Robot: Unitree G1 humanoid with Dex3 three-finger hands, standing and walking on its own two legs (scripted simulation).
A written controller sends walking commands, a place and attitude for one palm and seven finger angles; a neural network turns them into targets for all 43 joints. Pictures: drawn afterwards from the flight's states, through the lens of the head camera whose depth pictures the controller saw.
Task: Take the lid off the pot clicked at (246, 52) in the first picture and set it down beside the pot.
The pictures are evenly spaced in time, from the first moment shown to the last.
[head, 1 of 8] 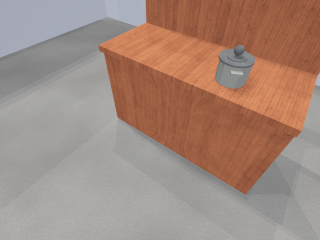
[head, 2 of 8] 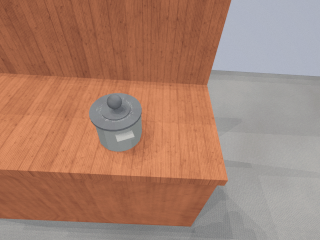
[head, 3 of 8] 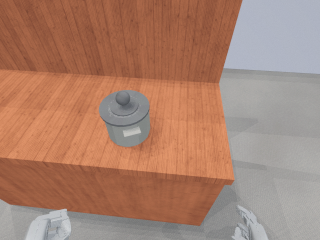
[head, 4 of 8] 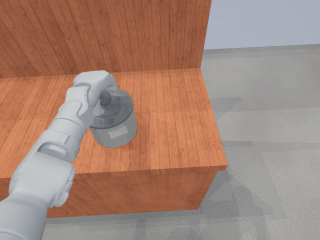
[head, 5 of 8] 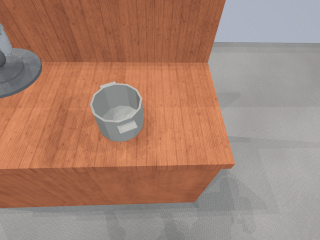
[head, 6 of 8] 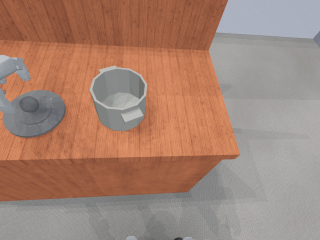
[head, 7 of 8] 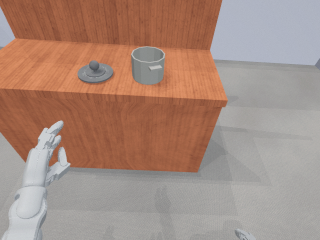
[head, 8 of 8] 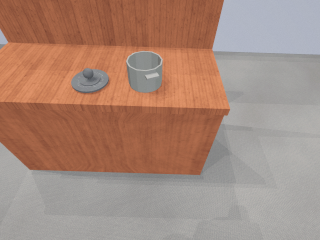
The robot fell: no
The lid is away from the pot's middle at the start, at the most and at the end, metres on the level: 0.00 0.25 0.25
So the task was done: yes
